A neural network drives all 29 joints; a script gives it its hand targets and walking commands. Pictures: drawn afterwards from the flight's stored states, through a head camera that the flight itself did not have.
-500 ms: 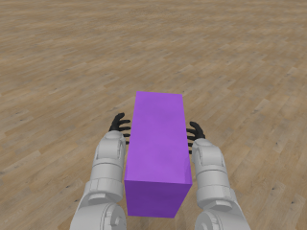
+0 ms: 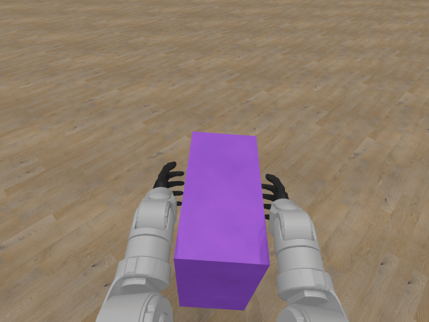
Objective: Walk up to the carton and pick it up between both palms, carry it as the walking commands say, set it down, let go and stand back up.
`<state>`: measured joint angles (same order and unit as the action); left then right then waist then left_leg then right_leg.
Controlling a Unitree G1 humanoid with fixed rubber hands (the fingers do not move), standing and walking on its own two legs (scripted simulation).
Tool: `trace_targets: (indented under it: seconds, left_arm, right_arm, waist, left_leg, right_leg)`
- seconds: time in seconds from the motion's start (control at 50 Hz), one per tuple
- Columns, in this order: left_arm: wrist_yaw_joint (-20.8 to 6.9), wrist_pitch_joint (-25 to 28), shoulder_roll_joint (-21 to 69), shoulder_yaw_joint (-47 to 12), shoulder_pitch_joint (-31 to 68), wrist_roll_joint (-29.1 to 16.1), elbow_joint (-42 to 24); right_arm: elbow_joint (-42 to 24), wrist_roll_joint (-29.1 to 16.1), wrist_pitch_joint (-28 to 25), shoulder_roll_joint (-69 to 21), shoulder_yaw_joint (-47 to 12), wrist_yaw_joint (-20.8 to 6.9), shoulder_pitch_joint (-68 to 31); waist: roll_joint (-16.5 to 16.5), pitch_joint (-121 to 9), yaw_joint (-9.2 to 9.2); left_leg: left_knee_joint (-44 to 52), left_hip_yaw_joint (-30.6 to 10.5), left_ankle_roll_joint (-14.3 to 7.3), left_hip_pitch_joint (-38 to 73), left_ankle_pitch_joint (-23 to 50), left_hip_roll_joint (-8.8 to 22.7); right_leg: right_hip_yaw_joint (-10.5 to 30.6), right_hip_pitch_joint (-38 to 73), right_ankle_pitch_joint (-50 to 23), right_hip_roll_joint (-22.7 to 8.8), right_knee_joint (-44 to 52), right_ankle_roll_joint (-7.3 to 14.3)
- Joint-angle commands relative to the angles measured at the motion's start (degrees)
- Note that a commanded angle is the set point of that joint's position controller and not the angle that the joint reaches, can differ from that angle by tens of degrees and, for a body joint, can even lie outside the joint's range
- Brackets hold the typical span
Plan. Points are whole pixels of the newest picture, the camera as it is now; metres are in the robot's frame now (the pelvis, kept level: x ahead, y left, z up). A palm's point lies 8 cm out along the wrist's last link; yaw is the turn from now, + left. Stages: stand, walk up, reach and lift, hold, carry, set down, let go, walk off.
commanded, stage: reach and lift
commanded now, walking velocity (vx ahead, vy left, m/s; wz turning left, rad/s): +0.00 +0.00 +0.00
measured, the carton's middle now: (218, 220) +0.34 +0.00 -0.03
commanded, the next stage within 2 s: hold in 0.52 s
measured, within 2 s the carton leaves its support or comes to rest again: neither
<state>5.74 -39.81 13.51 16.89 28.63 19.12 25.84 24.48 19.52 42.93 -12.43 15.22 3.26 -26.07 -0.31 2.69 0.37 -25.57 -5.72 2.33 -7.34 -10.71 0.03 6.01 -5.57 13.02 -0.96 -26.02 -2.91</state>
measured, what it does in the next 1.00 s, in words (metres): stands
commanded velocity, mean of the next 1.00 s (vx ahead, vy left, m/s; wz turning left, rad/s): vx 0.00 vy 0.00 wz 0.00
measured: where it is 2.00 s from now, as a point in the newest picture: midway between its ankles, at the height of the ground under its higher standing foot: outside the picture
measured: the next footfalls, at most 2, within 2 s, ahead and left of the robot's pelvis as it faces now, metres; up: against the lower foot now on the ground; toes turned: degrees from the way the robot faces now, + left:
right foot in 1.96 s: +0.03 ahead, -0.06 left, +0.00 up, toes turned +4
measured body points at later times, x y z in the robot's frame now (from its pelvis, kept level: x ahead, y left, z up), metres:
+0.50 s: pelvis -0.02 +0.00 +0.00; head -0.06 +0.00 +0.45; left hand +0.32 +0.12 +0.06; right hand +0.31 -0.12 +0.05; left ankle +0.05 +0.15 -0.74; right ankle +0.03 -0.15 -0.74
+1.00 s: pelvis -0.01 +0.00 +0.00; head -0.06 +0.01 +0.45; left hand +0.32 +0.12 +0.06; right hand +0.31 -0.12 +0.05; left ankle +0.05 +0.15 -0.74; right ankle +0.03 -0.15 -0.74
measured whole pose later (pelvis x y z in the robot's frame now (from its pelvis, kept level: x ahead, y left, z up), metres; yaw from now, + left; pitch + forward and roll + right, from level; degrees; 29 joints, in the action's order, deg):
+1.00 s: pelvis -0.01 +0.00 +0.00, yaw +0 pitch -9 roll +0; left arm 5.1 -41.7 12.7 14.8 26.6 19.1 24.4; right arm 24.0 18.7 44.4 -12.0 13.0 3.7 -24.9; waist 0.4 2.6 0.2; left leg -25.7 -5.6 2.1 -6.6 -10.1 -0.1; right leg 6.3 -4.8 12.3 -1.0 -26.0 -3.1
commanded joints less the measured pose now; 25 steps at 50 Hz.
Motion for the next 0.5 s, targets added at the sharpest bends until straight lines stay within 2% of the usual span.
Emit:
trace_targets:
  seconds: [0.0,0.48]
  left_arm:
    - [-13.40,-0.59,65.65,-26.53,20.80,-13.93,5.27]
    - [-14.64,-1.17,65.42,-26.09,22.64,-13.98,5.13]
  right_arm:
    - [-4.03,-15.23,-4.41,-56.55,-27.96,-12.37,-35.78]
    - [-2.40,-15.37,-3.89,-58.85,-26.44,-12.84,-36.18]
  waist:
    - [0.60,-17.19,0.09]
    - [0.37,-13.25,0.23]
  left_leg:
    - [3.02,2.78,-0.94,7.57,9.25,-5.77]
    - [4.40,3.22,-1.53,4.76,-2.60,-5.72]
  right_leg:
    - [-3.30,0.61,-7.30,6.29,4.69,1.49]
    - [-3.73,-1.57,2.62,6.14,5.63,2.19]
